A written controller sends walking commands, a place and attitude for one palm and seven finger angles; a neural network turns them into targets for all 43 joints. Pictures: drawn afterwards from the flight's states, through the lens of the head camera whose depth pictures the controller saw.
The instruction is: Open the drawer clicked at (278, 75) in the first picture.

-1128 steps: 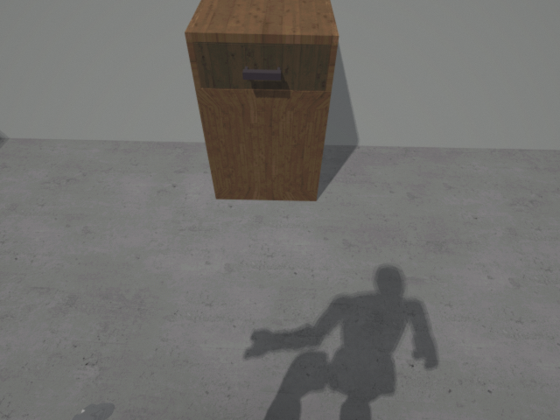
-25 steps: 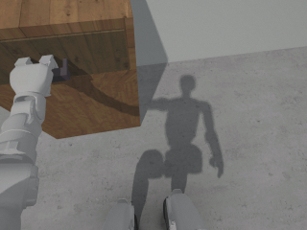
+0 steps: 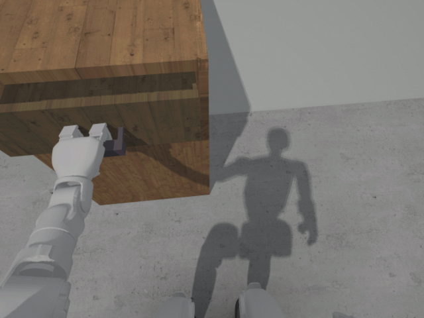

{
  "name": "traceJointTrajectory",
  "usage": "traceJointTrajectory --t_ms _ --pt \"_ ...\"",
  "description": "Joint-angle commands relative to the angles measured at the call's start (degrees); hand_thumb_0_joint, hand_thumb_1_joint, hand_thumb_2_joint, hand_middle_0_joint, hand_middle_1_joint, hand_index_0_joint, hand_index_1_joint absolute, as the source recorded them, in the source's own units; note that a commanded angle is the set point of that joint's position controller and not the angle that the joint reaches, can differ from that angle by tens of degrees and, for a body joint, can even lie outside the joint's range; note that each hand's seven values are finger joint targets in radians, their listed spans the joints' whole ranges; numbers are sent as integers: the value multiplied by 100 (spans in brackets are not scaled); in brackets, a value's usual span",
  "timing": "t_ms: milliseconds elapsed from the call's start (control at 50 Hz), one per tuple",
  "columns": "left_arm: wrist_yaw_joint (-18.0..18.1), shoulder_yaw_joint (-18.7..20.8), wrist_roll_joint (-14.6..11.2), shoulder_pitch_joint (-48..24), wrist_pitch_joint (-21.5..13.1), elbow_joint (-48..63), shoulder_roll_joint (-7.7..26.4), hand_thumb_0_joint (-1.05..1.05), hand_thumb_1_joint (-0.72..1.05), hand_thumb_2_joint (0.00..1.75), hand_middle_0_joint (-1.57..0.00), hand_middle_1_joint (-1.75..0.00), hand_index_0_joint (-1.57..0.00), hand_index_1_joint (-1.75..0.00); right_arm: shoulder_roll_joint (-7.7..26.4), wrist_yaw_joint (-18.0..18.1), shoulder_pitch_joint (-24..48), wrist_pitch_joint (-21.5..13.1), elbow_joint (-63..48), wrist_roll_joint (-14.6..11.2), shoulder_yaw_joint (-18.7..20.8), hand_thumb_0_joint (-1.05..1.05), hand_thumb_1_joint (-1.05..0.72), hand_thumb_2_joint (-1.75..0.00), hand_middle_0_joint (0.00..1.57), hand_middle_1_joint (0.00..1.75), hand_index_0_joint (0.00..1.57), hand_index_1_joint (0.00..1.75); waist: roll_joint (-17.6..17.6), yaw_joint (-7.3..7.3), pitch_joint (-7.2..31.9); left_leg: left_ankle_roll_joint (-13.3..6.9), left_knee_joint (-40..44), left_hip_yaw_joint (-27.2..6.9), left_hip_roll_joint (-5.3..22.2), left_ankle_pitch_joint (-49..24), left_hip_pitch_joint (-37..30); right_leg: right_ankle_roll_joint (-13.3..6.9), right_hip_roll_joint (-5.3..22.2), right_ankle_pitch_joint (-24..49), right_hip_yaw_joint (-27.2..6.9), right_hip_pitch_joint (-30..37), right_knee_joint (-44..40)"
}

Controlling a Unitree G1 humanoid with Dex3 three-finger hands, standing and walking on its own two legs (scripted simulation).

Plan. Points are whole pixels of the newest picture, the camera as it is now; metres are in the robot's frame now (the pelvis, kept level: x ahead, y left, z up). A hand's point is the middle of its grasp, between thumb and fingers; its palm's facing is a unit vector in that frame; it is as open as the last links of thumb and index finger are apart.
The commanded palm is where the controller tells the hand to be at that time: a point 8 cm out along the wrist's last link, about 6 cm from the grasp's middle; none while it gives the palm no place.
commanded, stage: pull the drawer open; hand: left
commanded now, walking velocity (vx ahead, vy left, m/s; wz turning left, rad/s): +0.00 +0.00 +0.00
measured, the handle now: (93, 141) +0.46 +0.26 -0.02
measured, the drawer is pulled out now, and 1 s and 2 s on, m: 0.06 0.19 0.30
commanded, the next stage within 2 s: none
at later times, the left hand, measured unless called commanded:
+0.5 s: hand (89, 194) +0.35 +0.25 -0.04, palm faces -0.05 -0.03 -1.00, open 5.8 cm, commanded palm +0.31 +0.26 +0.01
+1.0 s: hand (85, 228) +0.28 +0.24 -0.04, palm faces -0.05 -0.03 -1.00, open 5.7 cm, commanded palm +0.25 +0.25 +0.01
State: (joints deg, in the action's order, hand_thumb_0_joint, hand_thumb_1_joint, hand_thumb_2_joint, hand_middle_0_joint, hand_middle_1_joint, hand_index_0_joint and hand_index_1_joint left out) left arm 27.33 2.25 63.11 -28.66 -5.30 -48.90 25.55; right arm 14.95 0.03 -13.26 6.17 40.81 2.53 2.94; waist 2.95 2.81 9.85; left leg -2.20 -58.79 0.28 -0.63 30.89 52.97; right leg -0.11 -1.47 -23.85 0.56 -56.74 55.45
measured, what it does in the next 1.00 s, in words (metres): stands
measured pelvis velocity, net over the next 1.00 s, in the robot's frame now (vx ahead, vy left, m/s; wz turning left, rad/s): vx -0.01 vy -0.01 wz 0.00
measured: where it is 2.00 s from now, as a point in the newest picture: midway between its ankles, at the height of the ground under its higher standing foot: outside the picture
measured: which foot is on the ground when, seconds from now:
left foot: down 0.00-1.00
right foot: down 0.00-1.00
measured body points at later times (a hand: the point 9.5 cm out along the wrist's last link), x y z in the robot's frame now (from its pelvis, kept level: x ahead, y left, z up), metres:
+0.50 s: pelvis +0.00 +0.00 +0.01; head +0.11 -0.01 +0.44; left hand +0.35 +0.25 +0.01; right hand +0.10 -0.27 -0.13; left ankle -0.04 +0.09 -0.67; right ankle +0.01 -0.12 -0.67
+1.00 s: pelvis -0.01 -0.01 +0.01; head +0.08 -0.02 +0.45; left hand +0.28 +0.24 +0.01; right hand +0.14 -0.27 -0.12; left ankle -0.04 +0.09 -0.67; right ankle +0.01 -0.12 -0.67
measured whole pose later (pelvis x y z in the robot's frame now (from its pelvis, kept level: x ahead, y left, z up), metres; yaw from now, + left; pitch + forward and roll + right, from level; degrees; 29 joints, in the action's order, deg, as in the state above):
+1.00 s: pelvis -0.01 -0.01 +0.01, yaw +0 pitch +19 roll +0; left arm 30.4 -0.2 62.7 -0.6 -0.9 -26.4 20.4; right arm 13.7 2.2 -8.4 3.3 38.4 2.0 2.2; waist 2.2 0.4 9.1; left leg -1.2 -57.1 0.7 -0.6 30.4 45.4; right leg -1.1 -1.5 -24.2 0.1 -50.2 55.7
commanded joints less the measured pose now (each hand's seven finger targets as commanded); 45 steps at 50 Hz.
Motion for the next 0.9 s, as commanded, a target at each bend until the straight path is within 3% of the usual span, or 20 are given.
traceJointTrajectory --t_ms 0,80,140,180,220,240,360,420,460,500,520,560,660,680,700,740,880 --pt "261 453 -64 -1168 90 873 1304 0 90 90 -40 -135 -40 -135 893 85 -702 -62 -295 -2 309 0 -90 -90 20 30 20 30 41 -50 2379 66 572 -94 22 -3281 -1397 -189 -91 2468 125 1880 -341" --pt "323 545 -54 -756 82 1190 1281 0 90 90 -40 -135 -40 -135 854 99 -615 -83 -375 1 330 0 -90 -90 20 30 20 30 82 -167 2567 72 558 -97 33 -3614 -1615 -203 -95 2627 107 1988 -316" --pt "336 431 -115 -406 147 1456 1038 0 90 90 -40 -135 -40 -135 823 95 -563 -97 -452 -20 340 0 -90 -90 20 30 20 30 67 -150 2556 79 591 -128 58 -3794 -1745 -197 -98 2682 125 2025 -345" --pt "334 527 -150 -173 198 1528 1130 0 90 90 -40 -135 -40 -135 840 108 -487 -96 -480 -32 315 0 -90 -90 20 30 20 30 -68 -197 2460 65 632 -88 32 -3499 -1572 -190 -95 2653 92 2158 -386" --pt "342 464 -160 -165 212 1719 1034 0 90 90 -40 -135 -40 -135 832 127 -418 -127 -516 -28 312 0 -90 -90 20 30 20 30 46 -168 2413 65 663 -112 28 -3508 -1608 -207 -92 2630 111 2135 -386" --pt "366 585 -131 -40 228 1725 1171 0 90 90 -40 -135 -40 -135 847 135 -412 -122 -481 -38 310 0 -90 -90 20 30 20 30 14 -229 2368 79 686 -114 42 -3505 -1628 -203 -85 2578 108 2126 -376" --pt "419 641 -145 420 300 1943 1154 0 90 90 -40 -135 -40 -135 819 172 -256 -172 -505 -35 296 0 -90 -90 20 30 20 30 -18 -296 2285 71 725 -40 -10 -3174 -1509 -212 -81 2564 65 2290 -407" --pt "476 593 -146 603 307 2338 1025 0 90 90 -40 -135 -40 -135 803 185 -162 -214 -569 -30 310 0 -90 -90 20 30 20 30 192 -305 2354 96 728 -94 17 -3515 -1762 -232 -85 2609 90 2218 -399" --pt "491 601 -189 978 371 2299 956 0 90 90 -40 -135 -40 -135 792 179 -120 -223 -583 -44 309 0 -90 -90 20 30 20 30 -47 -317 2213 93 749 -56 12 -3320 -1693 -208 -90 2579 80 2286 -457" --pt "515 605 -177 1033 371 2425 958 0 90 90 -40 -135 -40 -135 784 200 -52 -253 -622 -49 294 0 -90 -90 20 30 20 30 -83 -333 2177 87 788 -53 -8 -3140 -1627 -217 -87 2511 74 2328 -457" --pt "524 572 -184 960 360 2606 937 0 90 90 -40 -135 -40 -135 785 208 -14 -277 -646 -45 288 0 -90 -90 20 30 20 30 86 -330 2208 101 796 -88 2 -3237 -1693 -232 -84 2481 86 2282 -430" --pt "552 657 -184 1306 390 2563 964 0 90 90 -40 -135 -40 -135 782 210 31 -293 -628 -49 289 0 -90 -90 20 30 20 30 -41 -369 2082 100 787 -60 -5 -3160 -1685 -224 -85 2459 75 2271 -455" --pt "630 568 -133 1392 417 2675 837 0 90 90 -40 -135 -40 -135 756 228 157 -358 -670 -43 269 0 -90 -90 20 30 20 30 -72 -343 1906 99 791 -59 -42 -2754 -1560 -231 -80 2211 88 2174 -449" --pt "659 493 -107 1262 402 2782 773 0 90 90 -40 -135 -40 -135 739 239 178 -385 -686 -40 270 0 -90 -90 20 30 20 30 -59 -301 1946 91 775 -59 -46 -2710 -1582 -228 -79 2188 88 2140 -456" --pt "686 582 -92 1314 412 2817 866 0 90 90 -40 -135 -40 -135 742 244 181 -393 -674 -34 277 0 -90 -90 20 30 20 30 -79 -352 2045 100 775 -68 -52 -2724 -1606 -234 -77 2186 78 2194 -426" --pt "708 502 -57 1497 456 2958 783 0 90 90 -40 -135 -40 -135 724 246 248 -395 -720 -31 262 0 -90 -90 20 30 20 30 172 -394 2076 126 779 -87 -45 -2900 -1763 -249 -69 2150 103 2106 -400" --pt "672 401 -142 2116 562 3249 591 0 90 90 -40 -135 -40 -135 684 266 427 -456 -861 -49 224 0 -90 -90 20 30 20 30 -97 -395 1906 103 814 -59 -76 -2719 -1704 -232 -73 2222 71 2288 -503"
